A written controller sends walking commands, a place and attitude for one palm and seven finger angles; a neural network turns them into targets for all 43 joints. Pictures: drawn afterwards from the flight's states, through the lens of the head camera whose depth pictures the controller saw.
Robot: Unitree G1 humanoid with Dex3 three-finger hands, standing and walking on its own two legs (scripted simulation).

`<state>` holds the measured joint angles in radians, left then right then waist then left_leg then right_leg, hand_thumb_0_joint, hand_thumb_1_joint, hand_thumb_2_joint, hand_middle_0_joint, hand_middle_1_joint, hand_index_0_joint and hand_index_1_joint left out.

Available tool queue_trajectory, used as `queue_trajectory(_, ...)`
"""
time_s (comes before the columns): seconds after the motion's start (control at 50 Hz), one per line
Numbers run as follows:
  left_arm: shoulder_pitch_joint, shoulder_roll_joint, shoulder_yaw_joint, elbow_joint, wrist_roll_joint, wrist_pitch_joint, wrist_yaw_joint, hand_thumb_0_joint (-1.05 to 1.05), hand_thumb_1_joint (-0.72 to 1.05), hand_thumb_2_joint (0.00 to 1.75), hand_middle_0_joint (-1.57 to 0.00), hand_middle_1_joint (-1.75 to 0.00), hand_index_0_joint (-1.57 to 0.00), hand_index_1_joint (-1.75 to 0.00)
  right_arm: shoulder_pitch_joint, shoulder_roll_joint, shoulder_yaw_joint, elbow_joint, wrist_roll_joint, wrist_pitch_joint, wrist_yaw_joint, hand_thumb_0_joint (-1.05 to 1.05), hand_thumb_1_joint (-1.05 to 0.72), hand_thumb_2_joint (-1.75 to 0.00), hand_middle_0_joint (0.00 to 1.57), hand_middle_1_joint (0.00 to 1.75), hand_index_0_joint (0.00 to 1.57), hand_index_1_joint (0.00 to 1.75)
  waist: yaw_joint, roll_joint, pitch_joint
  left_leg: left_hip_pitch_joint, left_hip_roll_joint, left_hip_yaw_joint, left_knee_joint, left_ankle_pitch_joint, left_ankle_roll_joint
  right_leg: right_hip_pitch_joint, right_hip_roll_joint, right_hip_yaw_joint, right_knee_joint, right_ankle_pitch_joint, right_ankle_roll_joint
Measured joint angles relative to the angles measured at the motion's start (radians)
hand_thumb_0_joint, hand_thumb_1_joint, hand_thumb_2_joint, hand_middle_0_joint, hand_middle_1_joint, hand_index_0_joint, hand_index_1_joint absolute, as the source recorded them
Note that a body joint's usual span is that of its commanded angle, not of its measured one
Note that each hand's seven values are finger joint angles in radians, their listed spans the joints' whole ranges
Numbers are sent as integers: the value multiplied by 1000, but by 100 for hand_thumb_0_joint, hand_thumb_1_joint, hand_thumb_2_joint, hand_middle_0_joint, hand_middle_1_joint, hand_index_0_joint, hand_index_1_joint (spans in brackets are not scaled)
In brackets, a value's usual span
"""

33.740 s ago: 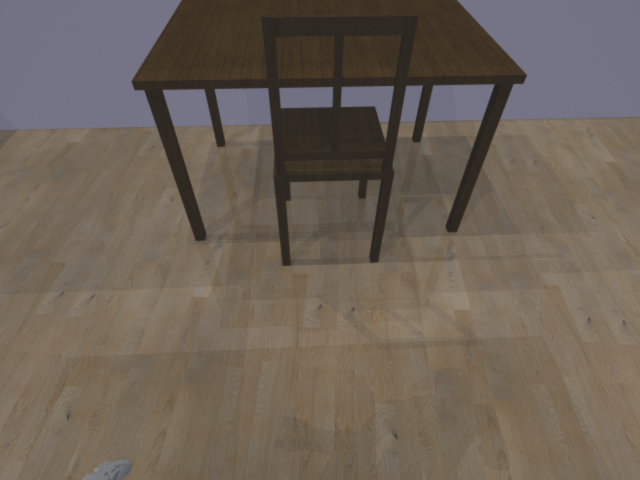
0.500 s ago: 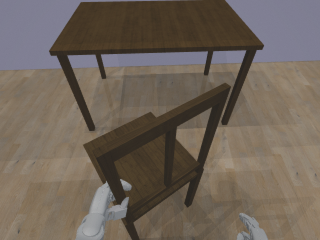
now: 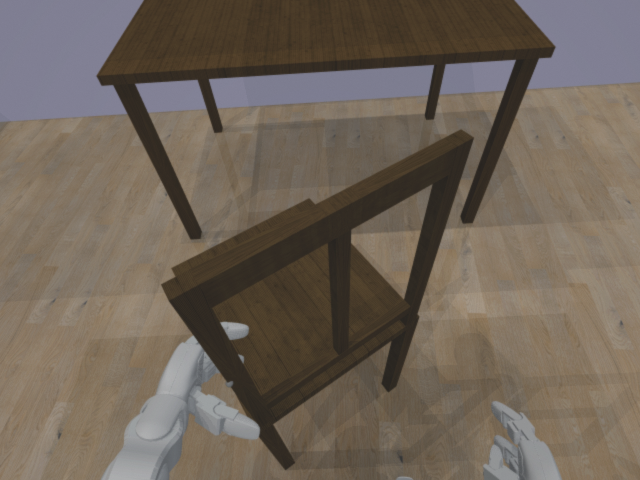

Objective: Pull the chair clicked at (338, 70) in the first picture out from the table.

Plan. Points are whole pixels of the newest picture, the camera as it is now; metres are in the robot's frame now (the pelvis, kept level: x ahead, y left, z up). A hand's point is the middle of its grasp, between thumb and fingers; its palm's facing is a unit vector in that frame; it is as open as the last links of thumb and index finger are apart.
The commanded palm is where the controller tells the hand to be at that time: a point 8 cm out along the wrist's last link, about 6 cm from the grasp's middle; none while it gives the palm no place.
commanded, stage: open the thumb and straighten the fingers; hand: left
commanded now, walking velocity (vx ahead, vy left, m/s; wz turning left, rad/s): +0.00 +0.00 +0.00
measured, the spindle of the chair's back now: (340, 302) +0.36 -0.01 -0.03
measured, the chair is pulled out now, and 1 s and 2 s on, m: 0.61 0.61 0.61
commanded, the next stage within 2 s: draw the fingers out of the gap in 0.24 s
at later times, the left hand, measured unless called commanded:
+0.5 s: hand (206, 399) +0.23 +0.16 -0.04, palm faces -0.08 -0.98 -0.19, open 17.4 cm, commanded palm +0.21 +0.21 -0.02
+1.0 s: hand (206, 470) +0.15 +0.14 -0.04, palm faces -0.08 -0.98 -0.17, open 17.5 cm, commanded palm +0.13 +0.20 -0.02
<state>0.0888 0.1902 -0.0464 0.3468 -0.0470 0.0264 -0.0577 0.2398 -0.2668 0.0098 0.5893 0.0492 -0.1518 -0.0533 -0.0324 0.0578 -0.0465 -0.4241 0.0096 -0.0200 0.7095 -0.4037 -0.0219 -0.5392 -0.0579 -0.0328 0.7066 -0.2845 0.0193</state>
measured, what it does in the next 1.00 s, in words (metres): stands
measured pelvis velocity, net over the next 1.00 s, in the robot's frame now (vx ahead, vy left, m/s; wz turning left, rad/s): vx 0.00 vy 0.01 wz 0.03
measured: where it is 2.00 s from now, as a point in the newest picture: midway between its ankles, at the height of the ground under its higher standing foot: outside the picture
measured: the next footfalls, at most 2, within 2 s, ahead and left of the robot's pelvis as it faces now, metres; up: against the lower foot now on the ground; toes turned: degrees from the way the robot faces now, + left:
none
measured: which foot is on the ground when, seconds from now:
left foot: down 0.00-1.00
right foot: down 0.00-1.00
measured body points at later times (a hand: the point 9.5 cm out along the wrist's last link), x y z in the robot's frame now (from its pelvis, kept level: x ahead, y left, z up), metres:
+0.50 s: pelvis +0.01 +0.00 -0.01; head +0.04 -0.02 +0.44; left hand +0.23 +0.21 -0.02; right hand +0.17 -0.25 -0.09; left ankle -0.03 +0.14 -0.72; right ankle +0.04 -0.13 -0.72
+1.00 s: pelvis +0.00 +0.01 -0.02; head +0.02 -0.01 +0.43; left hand +0.15 +0.20 -0.02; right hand +0.19 -0.22 -0.09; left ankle -0.03 +0.14 -0.72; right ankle +0.04 -0.13 -0.72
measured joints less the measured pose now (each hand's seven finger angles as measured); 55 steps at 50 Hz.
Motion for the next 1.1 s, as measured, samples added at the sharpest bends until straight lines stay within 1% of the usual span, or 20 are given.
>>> queue_trajectory(0.04, 16, -5, -4, -25, 5, 5, -2, 0, -48, 23, -27, -80, -28, -80, 2, 1, 1, -6, -4, -8, -2, 1, -90, -90, 20, 30, 20, 30, 1, 0, -4, -7, 0, -1, 11, -8, -1, -9, 0, -1, 15, -10, -1)
queue_trajectory(0.1, 25, 2, 14, -48, 14, 11, 0, -1, -51, 22, -21, -60, -21, -60, 2, 6, 5, -12, -9, -9, -8, 1, -90, -90, 20, 30, 20, 30, 2, -7, -9, -14, 2, -4, 25, -18, -4, -18, 1, -3, 35, -24, -4)
queue_trajectory(0.2, 48, 24, 45, -80, 5, 28, -4, -1, -53, 21, -10, -29, -11, -29, 4, 3, 5, -23, -7, -13, -10, 1, -90, -90, 20, 30, 20, 30, 1, -7, -15, -28, 7, -14, 47, -33, -9, -26, 4, -13, 52, -38, -8)
queue_trajectory(0.26, 61, 36, 46, -93, -1, 44, -22, -1, -53, 20, -6, -17, -6, -17, 5, -4, 5, -28, -7, -18, -14, 1, -90, -90, 20, 30, 20, 30, -1, -3, -18, -38, 8, -21, 60, -39, -9, -32, 4, -20, 58, -44, -8)
queue_trajectory(0.34, 93, 40, 43, -125, -10, 50, -40, -1, -54, 20, -3, -8, -3, -8, 7, -10, 1, -34, -7, -30, -20, 1, -90, -90, 20, 30, 20, 30, -4, -1, -22, -49, 7, -26, 74, -46, -8, -38, 3, -24, 67, -49, -7)
queue_trajectory(0.48, 150, 51, 57, -181, -5, 44, -39, -1, -54, 20, -1, -2, -1, -2, 15, -5, -4, -40, -6, -38, -23, 1, -90, -90, 20, 30, 20, 30, -5, -9, -30, -59, 5, -27, 93, -56, -5, -44, 1, -25, 79, -55, -4)
queue_trajectory(0.62, 271, 32, 16, -281, 0, 63, -33, -1, -54, 20, -1, 0, -1, 0, 22, 10, -6, -53, -7, -49, -20, 1, -90, -90, 20, 30, 20, 30, -7, -2, -47, -65, 0, -24, 108, -64, 2, -47, -4, -21, 86, -58, 4)
queue_trajectory(0.72, 347, 23, -5, -349, 17, 66, -11, -1, -54, 20, -1, 0, -1, 0, 22, 27, -3, -65, -9, -51, -24, 1, -90, -90, 20, 30, 20, 30, 1, -7, -51, -75, -4, -25, 129, -72, 5, -55, -8, -21, 104, -65, 6)
queue_trajectory(0.82, 403, 23, -20, -416, 30, 70, 8, -1, -54, 20, -1, 0, -1, 0, 17, 36, 4, -78, -8, -55, -26, 1, -90, -90, 20, 30, 20, 30, 8, -3, -53, -92, -7, -32, 153, -79, 7, -65, -12, -27, 119, -69, 7)
queue_trajectory(1.0, 491, 15, -49, -495, 38, 91, 4, -1, -54, 20, -1, 0, -1, 0, 10, 44, 6, -100, -6, -50, -36, 1, -90, -90, 20, 30, 21, 30, 11, -1, -67, -120, -8, -36, 188, -92, 6, -91, -13, -30, 151, -81, 7)
queue_trajectory(1.1, 546, 17, -46, -542, 44, 91, 10, -1, -54, 20, -1, 0, -1, 0, 13, 49, -2, -110, -4, -43, -43, 1, -90, -90, 20, 30, 21, 30, 15, -6, -75, -134, -5, -37, 207, -101, 4, -106, -11, -30, 171, -91, 4)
